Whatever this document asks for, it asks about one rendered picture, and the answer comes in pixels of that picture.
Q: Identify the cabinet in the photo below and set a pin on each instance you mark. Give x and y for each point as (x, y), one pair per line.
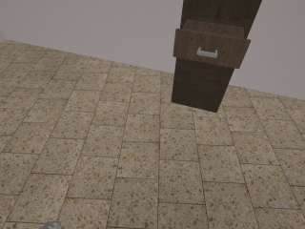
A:
(202, 85)

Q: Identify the drawer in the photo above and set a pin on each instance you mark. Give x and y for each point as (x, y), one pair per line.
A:
(227, 40)

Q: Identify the handle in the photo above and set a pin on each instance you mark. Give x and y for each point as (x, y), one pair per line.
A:
(209, 54)

